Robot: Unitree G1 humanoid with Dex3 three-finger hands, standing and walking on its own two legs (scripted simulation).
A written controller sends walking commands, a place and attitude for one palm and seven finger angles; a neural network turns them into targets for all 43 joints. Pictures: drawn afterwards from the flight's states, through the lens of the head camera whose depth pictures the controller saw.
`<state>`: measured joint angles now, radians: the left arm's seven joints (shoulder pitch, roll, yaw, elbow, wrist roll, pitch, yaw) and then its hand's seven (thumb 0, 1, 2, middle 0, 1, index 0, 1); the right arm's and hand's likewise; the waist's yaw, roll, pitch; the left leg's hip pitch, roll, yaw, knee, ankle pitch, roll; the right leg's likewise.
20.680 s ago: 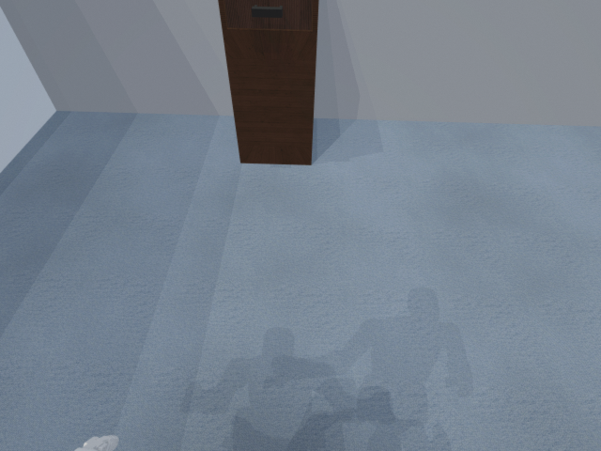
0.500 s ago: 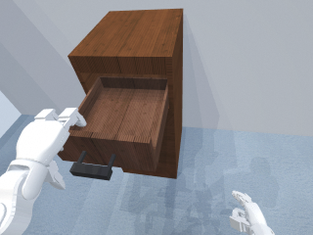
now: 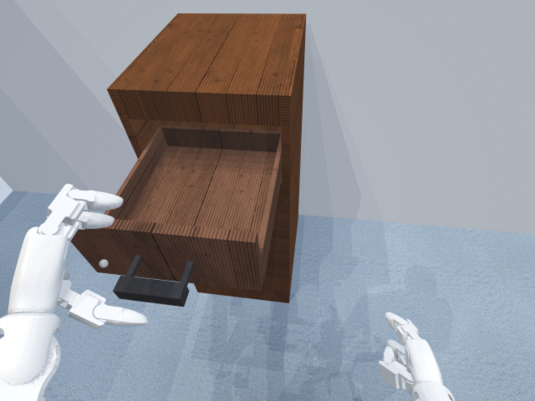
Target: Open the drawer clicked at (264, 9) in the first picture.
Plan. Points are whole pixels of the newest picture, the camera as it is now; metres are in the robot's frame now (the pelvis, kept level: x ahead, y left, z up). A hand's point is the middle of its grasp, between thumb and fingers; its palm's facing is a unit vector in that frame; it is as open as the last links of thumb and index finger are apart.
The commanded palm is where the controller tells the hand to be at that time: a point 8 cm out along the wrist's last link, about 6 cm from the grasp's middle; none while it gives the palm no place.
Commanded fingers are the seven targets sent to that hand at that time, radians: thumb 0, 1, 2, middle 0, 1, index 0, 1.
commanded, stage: draw the hand back to the body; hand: left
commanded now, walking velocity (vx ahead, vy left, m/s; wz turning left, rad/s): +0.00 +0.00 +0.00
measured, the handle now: (157, 277) +0.29 +0.24 -0.01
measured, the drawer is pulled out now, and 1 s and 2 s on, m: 0.29 0.29 0.29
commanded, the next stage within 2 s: step back with the hand held close in 0.86 s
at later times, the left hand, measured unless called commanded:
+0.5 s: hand (86, 268) +0.20 +0.24 +0.17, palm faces +0.39 -0.83 -0.40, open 10.1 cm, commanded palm +0.15 +0.27 +0.18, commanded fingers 0.00 0.65 0.80 -0.22 -0.46 -0.22 -0.46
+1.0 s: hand (72, 283) +0.18 +0.24 +0.17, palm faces +0.43 -0.82 -0.39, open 7.5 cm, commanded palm +0.13 +0.27 +0.18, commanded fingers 0.00 0.90 0.90 -0.20 -0.30 -0.20 -0.30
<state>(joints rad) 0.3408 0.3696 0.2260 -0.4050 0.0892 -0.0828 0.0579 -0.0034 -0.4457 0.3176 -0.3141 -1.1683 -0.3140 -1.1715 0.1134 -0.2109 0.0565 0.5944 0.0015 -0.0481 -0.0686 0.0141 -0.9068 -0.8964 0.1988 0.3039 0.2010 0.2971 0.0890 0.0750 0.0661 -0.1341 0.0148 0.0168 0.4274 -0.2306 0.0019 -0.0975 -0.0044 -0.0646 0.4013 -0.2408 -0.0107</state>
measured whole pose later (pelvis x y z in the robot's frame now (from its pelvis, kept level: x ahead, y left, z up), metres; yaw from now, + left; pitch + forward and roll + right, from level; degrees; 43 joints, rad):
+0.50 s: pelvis +0.01 +0.00 +0.00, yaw -1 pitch -4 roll -1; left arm 0.49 0.33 0.30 -0.47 -0.06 -0.12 0.10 0.00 0.32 0.65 -0.25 -0.67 -0.25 -0.67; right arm 0.17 -0.22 0.01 0.64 -0.01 -0.10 -0.07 0.02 -0.91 -0.90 0.20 0.30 0.20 0.30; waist 0.07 0.07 0.05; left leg -0.08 0.03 0.02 0.37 -0.22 -0.01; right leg -0.03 0.01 -0.06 0.32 -0.22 -0.01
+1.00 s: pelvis +0.00 -0.01 +0.00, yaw +0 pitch -5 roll -1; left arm 0.49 0.32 0.31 -0.46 -0.06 -0.11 0.10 0.02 0.88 0.89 -0.21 -0.31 -0.21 -0.31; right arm 0.17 -0.21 0.02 0.64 -0.01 -0.10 -0.07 0.01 -0.90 -0.90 0.20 0.30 0.20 0.30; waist 0.07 0.07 0.04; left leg -0.08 0.03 0.01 0.37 -0.20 -0.01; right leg -0.03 0.02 -0.07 0.31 -0.19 -0.02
